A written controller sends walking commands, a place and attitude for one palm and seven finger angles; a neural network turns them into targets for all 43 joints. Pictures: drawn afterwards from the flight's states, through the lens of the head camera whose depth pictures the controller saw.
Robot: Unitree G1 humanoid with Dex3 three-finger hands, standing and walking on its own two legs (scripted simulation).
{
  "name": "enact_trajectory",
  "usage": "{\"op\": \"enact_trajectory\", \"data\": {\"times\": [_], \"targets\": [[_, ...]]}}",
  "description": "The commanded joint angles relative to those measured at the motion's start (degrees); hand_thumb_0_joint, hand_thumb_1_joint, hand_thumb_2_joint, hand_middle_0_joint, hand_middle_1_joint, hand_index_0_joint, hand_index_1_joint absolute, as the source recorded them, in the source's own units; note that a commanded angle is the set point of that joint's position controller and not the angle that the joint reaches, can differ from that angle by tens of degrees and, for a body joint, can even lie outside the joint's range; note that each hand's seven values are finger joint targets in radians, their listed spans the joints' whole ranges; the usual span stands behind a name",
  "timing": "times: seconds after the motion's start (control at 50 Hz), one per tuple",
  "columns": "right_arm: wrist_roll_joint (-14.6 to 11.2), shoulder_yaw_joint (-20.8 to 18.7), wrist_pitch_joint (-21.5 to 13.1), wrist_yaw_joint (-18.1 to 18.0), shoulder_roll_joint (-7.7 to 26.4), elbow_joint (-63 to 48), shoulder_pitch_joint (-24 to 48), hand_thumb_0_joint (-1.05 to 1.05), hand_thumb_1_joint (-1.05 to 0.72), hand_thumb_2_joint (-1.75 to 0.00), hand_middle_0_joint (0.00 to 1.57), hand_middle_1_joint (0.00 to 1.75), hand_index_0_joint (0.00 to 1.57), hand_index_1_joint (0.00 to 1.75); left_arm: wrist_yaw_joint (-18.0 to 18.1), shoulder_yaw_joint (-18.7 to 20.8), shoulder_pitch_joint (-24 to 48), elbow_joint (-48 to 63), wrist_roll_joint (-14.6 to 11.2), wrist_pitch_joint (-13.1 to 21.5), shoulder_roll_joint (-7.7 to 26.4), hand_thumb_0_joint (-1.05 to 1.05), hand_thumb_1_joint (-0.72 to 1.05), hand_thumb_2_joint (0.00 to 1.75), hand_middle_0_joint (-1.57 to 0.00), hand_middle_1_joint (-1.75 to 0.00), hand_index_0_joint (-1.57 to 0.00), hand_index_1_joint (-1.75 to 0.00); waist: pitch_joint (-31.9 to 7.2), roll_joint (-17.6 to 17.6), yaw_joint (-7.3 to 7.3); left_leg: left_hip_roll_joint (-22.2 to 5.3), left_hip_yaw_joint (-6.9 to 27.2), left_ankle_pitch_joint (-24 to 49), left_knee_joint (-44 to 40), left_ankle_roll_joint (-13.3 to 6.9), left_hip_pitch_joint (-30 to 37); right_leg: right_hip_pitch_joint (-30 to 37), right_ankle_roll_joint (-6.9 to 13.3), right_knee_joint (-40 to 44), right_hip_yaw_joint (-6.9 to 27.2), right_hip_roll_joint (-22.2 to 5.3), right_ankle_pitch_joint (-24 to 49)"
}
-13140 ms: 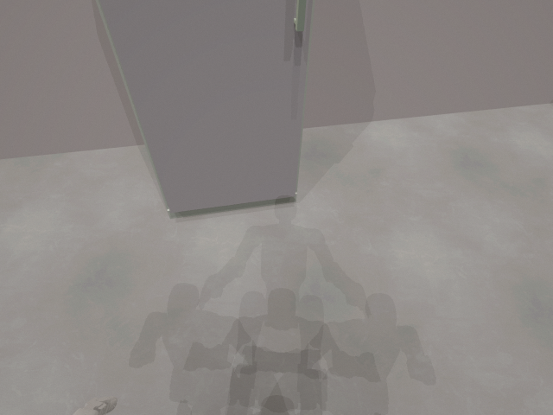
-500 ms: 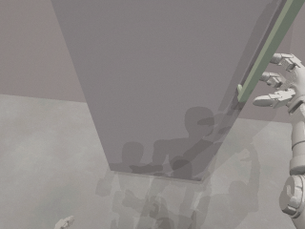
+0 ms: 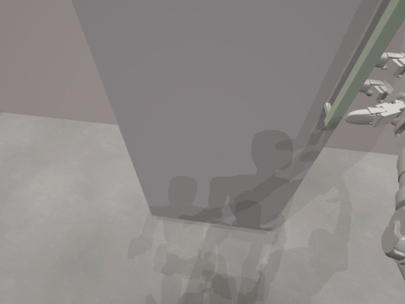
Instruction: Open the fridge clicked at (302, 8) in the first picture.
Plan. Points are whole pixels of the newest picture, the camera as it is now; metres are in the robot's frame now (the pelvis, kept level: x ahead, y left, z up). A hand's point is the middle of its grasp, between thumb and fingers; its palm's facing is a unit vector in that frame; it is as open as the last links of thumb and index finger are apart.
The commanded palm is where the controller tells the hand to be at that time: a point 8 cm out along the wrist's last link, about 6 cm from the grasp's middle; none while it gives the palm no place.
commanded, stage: slide the fingers in behind the handle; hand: right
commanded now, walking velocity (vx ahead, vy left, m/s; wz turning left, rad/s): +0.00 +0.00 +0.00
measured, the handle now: (366, 48) +0.52 -0.20 +0.26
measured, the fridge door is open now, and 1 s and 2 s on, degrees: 0 0 0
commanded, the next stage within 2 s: grip the handle and tug to test in 1.82 s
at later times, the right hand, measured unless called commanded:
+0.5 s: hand (367, 100) +0.46 -0.21 +0.20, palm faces +0.00 +1.00 +0.01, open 14.0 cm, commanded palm +0.43 -0.26 +0.20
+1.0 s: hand (361, 98) +0.45 -0.20 +0.20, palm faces +0.01 +1.00 +0.02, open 14.0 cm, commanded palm +0.43 -0.25 +0.20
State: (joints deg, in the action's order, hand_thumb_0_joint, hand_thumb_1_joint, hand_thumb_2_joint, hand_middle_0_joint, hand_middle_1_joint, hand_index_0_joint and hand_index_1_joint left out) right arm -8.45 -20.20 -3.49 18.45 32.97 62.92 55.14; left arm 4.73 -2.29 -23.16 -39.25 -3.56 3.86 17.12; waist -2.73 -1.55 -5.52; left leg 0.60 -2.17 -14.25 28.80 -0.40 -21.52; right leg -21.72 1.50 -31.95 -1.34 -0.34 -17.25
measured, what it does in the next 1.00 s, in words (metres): stands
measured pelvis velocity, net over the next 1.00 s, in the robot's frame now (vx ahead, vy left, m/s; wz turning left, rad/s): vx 0.00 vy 0.00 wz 0.00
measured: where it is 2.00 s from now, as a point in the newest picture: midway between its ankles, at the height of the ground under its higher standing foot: outside the picture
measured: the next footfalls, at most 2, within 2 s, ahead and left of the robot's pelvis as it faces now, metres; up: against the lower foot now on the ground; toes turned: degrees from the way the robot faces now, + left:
none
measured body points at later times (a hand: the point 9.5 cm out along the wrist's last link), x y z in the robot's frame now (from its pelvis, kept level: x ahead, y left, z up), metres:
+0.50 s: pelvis +0.01 +0.00 +0.00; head +0.03 +0.00 +0.45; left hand +0.08 +0.26 -0.11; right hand +0.45 -0.27 +0.20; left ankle +0.00 +0.12 -0.73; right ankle -0.02 -0.10 -0.73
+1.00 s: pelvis +0.00 +0.00 +0.00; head +0.02 +0.00 +0.45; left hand +0.08 +0.26 -0.11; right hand +0.44 -0.25 +0.20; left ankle +0.00 +0.12 -0.73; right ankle -0.02 -0.10 -0.73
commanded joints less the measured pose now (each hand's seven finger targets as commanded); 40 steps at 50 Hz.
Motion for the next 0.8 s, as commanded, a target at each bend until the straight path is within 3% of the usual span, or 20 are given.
{"op": "enact_trajectory", "data": {"times": [0.0, 0.1, 0.14, 0.16, 0.2, 0.24, 0.26, 0.28, 0.34, 0.42, 0.44, 0.48, 0.54, 0.56, 0.6, 0.64, 0.66, 0.72, 0.76, 0.78], "targets": [[-1.2, -1.7, -3.6, 0.2, 14.6, -13.1, 32.6, 0.0, 0.5, -0.3, 0.3, 1.2, 0.3, 1.2, 0.9, 3.2, -3.0, 4.7, 0.0, 2.1, 9.1, 0.0, 0.9, 0.9, -0.2, -0.3, -0.2, -0.3, -18.9, -2.8, -1.32, 0.3, 1.0, 15.9, -2.4, -0.9, 4.4, 10.6, 0.7, 2.9, 2.9, -0.6, 16.6], [-1.6, -1.2, -3.5, 0.2, 12.5, -14.3, 29.6, 0.0, 0.5, -0.3, 0.3, 1.2, 0.3, 1.2, 0.7, 3.2, -2.9, 5.2, 0.1, 2.4, 8.9, 0.0, 0.9, 0.9, -0.2, -0.3, -0.2, -0.3, -19.6, -4.1, -0.49, 0.5, 0.6, 15.3, -2.2, -1.2, 3.8, 12.0, 0.4, 3.0, 3.2, -0.7, 17.5], [-2.2, -2.4, -3.5, 0.2, 13.8, -14.4, 27.2, 0.0, 0.5, -0.3, 0.3, 1.2, 0.3, 1.2, 0.7, 3.4, -3.2, 5.4, 0.2, 2.2, 9.1, 0.0, 0.9, 0.9, -0.2, -0.3, -0.2, -0.3, -20.0, -0.6, -0.1, 0.5, 0.5, 16.7, -2.1, -1.2, 5.8, 11.2, 0.7, 2.7, 2.9, -0.9, 18.7], [-2.2, -3.0, -3.3, 0.4, 14.3, -15.2, 26.6, 0.0, 0.5, -0.3, 0.3, 1.2, 0.3, 1.2, 0.6, 3.3, -2.5, 5.7, 0.1, 2.2, 9.0, 0.0, 0.9, 0.9, -0.2, -0.3, -0.2, -0.3, -19.6, -1.2, 0.5, 0.6, 0.7, 17.3, -1.9, -1.1, 6.1, 10.6, 0.7, 2.9, 2.7, -0.8, 18.5], [-1.8, -2.1, -2.9, 0.5, 13.6, -16.0, 27.6, 0.0, 0.5, -0.3, 0.3, 1.2, 0.3, 1.2, 0.5, 3.2, -2.1, 6.0, 0.0, 2.2, 8.8, 0.0, 0.9, 0.9, -0.2, -0.3, -0.2, -0.3, -18.7, -2.6, 0.15, 0.4, 0.6, 16.3, -2.1, -1.1, 5.4, 10.3, 0.6, 3.1, 2.7, -0.6, 17.1], [-2.0, -3.5, -3.1, 0.2, 15.3, -18.6, 25.2, 0.0, 0.5, -0.3, 0.3, 1.2, 0.3, 1.2, 0.5, 3.4, -1.8, 6.7, -0.1, 2.0, 8.9, 0.0, 0.9, 0.9, -0.2, -0.3, -0.2, -0.3, -20.6, -2.3, 1.18, 0.4, 0.6, 17.7, -1.7, -1.3, 7.3, 11.1, 0.7, 2.8, 2.4, -0.7, 19.2], [-2.0, -3.6, -2.6, 0.1, 14.4, -19.1, 23.5, 0.0, 0.5, -0.3, 0.3, 1.2, 0.3, 1.2, 0.3, 3.2, -1.2, 7.3, -0.1, 2.1, 8.6, 0.0, 0.9, 0.9, -0.2, -0.3, -0.2, -0.3, -21.0, -3.4, 1.67, 0.5, 0.8, 18.7, -1.5, -1.3, 7.4, 11.5, 0.7, 2.8, 2.4, -0.6, 20.0], [-2.1, -2.5, -2.3, 0.2, 13.2, -20.3, 23.9, 0.0, 0.5, -0.3, 0.3, 1.2, 0.3, 1.2, 0.3, 3.2, -0.8, 7.3, -0.2, 2.1, 8.4, 0.0, 0.9, 0.9, -0.2, -0.3, -0.2, -0.3, -20.5, -4.1, 1.22, 0.4, 0.7, 18.8, -1.6, -1.3, 6.8, 12.1, 0.5, 2.9, 2.4, -0.7, 20.3], [-3.1, -3.4, -0.7, 0.0, 12.8, -22.0, 18.4, 0.0, 0.5, -0.3, 0.3, 1.2, 0.3, 1.2, 0.1, 3.3, -0.2, 8.3, -0.3, 1.9, 8.3, 0.0, 0.9, 0.9, -0.2, -0.3, -0.2, -0.3, -20.2, -1.3, 2.43, 0.5, 0.5, 20.1, -1.6, -1.4, 8.6, 11.6, 0.7, 2.8, 1.9, -0.8, 21.7], [-2.8, -1.1, 1.4, -0.9, 10.0, -26.2, 21.1, 0.0, 0.5, -0.3, 0.3, 1.2, 0.3, 1.2, 0.2, 3.2, 1.6, 8.8, -0.7, 1.9, 7.8, 0.0, 0.9, 0.9, -0.2, -0.3, -0.2, -0.3, -18.4, -2.6, 1.57, 0.5, 0.4, 18.8, -2.0, -1.3, 6.8, 12.5, 0.6, 3.4, 2.3, -0.9, 20.4], [-3.2, -0.6, 1.6, -1.4, 9.4, -26.8, 21.6, 0.0, 0.5, -0.3, 0.3, 1.2, 0.3, 1.2, 0.2, 3.2, 1.5, 8.8, -0.6, 1.8, 7.7, 0.0, 0.9, 0.9, -0.2, -0.3, -0.2, -0.3, -17.9, -1.3, 1.25, 0.4, 0.2, 18.8, -2.3, -1.3, 7.1, 12.5, 0.7, 3.2, 2.2, -0.9, 20.5], [-2.7, -1.9, 2.0, -2.2, 11.0, -27.1, 23.0, 0.0, 0.5, -0.3, 0.3, 1.2, 0.3, 1.2, 0.4, 3.1, 1.9, 8.5, -0.5, 1.7, 7.7, 0.0, 0.9, 0.9, -0.2, -0.3, -0.2, -0.3, -18.9, -2.0, 1.27, 0.4, 0.6, 18.8, -2.3, -1.2, 7.4, 12.7, 0.7, 3.4, 2.3, -0.7, 19.9], [-2.7, -0.1, 2.0, -2.8, 8.7, -26.7, 23.3, 0.0, 0.5, -0.3, 0.3, 1.2, 0.3, 1.2, 0.6, 2.9, 2.2, 8.4, -0.5, 1.8, 7.3, 0.0, 0.9, 0.9, -0.2, -0.3, -0.2, -0.3, -18.1, -1.8, 0.94, 0.2, 0.4, 19.2, -2.4, -1.3, 7.5, 13.1, 0.8, 3.1, 2.1, -0.5, 20.4], [-2.5, -0.8, 1.8, -3.0, 9.1, -27.9, 23.6, 0.0, 0.5, -0.3, 0.3, 1.2, 0.3, 1.2, 0.5, 3.0, 2.5, 8.4, -0.5, 1.9, 7.4, 0.0, 0.9, 0.9, -0.2, -0.3, -0.2, -0.3, -19.8, -2.0, 1.37, 0.3, 0.5, 20.1, -2.1, -1.3, 7.8, 14.0, 0.6, 3.1, 2.4, -0.5, 21.4], [-2.5, 1.3, 2.2, -3.0, 6.3, -26.7, 23.1, 0.0, 0.5, -0.3, 0.3, 1.2, 0.3, 1.2, 0.4, 2.7, 3.1, 8.3, -0.6, 2.0, 7.0, 0.0, 0.9, 0.9, -0.2, -0.3, -0.2, -0.3, -18.7, -2.9, 1.17, 0.2, 0.4, 19.3, -2.3, -1.4, 6.7, 14.3, 0.4, 3.1, 2.5, -0.5, 21.2], [-3.0, 0.7, 2.3, -3.1, 6.7, -24.6, 21.5, 0.0, 0.5, -0.3, 0.3, 1.2, 0.3, 1.2, 0.6, 2.8, 2.9, 8.1, -0.5, 1.8, 7.1, 0.0, 0.9, 0.9, -0.2, -0.3, -0.2, -0.3, -17.4, 0.1, 1.27, 0.2, 0.3, 19.8, -2.5, -1.3, 7.8, 12.9, 0.7, 3.1, 2.2, -0.5, 20.8], [-2.9, -1.3, 2.4, -3.2, 8.6, -24.8, 20.8, 0.0, 0.5, -0.3, 0.3, 1.2, 0.3, 1.2, 0.5, 2.8, 3.0, 8.3, -0.4, 1.8, 7.3, 0.0, 0.9, 0.9, -0.2, -0.3, -0.2, -0.3, -18.6, 0.5, 2.04, 0.2, 0.4, 20.4, -2.1, -1.4, 8.6, 12.5, 0.7, 3.3, 2.3, -0.4, 20.7], [-2.4, -0.1, 2.7, -3.1, 8.0, -23.8, 22.2, 0.0, 0.5, -0.3, 0.3, 1.2, 0.3, 1.2, 0.5, 2.6, 3.6, 8.5, -0.5, 1.6, 7.2, 0.0, 0.9, 0.9, -0.2, -0.3, -0.2, -0.3, -17.4, -0.1, 1.65, -0.1, 0.8, 19.2, -2.4, -1.3, 8.5, 11.1, 0.7, 3.7, 2.0, -0.2, 18.4], [-2.3, -1.3, 2.1, -3.4, 9.2, -24.5, 21.1, 0.0, 0.5, -0.3, 0.3, 1.2, 0.3, 1.2, 0.4, 2.7, 3.8, 8.9, -0.5, 1.5, 7.2, 0.0, 0.9, 0.9, -0.2, -0.3, -0.2, -0.3, -18.6, -0.4, 2.36, -0.1, 1.0, 19.8, -2.2, -1.4, 9.5, 11.3, 0.9, 3.4, 1.8, -0.2, 19.1], [-2.2, -0.8, 2.1, -3.4, 9.1, -24.0, 22.2, 0.0, 0.5, -0.3, 0.3, 1.2, 0.3, 1.2, 0.5, 2.6, 3.6, 8.7, -0.5, 1.5, 7.2, 0.0, 0.9, 0.9, -0.2, -0.3, -0.2, -0.3, -18.1, 0.0, 1.8, -0.1, 1.0, 19.6, -2.3, -1.3, 9.3, 11.0, 0.9, 3.5, 1.9, -0.1, 18.6]]}}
